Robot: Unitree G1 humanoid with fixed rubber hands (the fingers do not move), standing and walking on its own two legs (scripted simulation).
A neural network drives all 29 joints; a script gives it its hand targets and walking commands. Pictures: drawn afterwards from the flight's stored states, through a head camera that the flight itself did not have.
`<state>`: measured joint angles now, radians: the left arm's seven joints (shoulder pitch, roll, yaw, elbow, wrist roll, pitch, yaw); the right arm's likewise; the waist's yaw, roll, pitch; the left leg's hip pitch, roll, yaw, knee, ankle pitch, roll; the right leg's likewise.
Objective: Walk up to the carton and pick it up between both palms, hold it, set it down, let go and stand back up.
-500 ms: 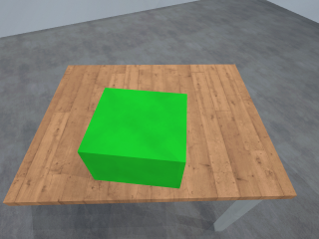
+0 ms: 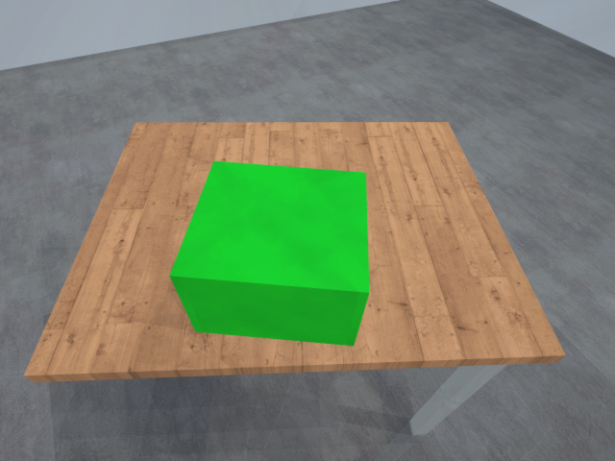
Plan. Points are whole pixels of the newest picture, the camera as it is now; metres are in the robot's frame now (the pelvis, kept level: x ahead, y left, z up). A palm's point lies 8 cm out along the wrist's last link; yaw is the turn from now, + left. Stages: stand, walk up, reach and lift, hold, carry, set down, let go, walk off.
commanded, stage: walk up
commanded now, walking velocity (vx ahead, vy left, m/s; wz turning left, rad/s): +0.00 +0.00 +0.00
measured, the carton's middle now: (281, 251) +0.42 +0.06 -0.01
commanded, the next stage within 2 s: stand in 0.18 s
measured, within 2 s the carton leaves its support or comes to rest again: neither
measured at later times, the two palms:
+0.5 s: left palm out of the picture -0.04 +0.22 -0.15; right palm out of the picture -0.06 -0.19 -0.15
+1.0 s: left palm (147, 454) +0.15 +0.22 -0.09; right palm (442, 447) +0.17 -0.18 -0.11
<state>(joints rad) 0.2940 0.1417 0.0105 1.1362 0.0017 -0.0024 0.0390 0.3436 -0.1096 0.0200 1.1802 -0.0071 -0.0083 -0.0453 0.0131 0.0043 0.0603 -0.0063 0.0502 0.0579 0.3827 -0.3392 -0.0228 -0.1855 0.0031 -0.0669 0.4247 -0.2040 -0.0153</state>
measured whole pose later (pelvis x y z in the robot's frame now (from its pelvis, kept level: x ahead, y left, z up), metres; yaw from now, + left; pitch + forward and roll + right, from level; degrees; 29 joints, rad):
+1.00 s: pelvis -0.04 +0.00 -0.03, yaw +2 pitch +0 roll -2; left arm -0.04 0.14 0.14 0.34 0.12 0.91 -0.16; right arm -0.14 -0.18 0.15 0.69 0.31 0.49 -0.11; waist -0.03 0.02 0.04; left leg -0.30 0.08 0.03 0.75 -0.42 -0.03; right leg -0.41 0.01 -0.08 0.67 -0.27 -0.02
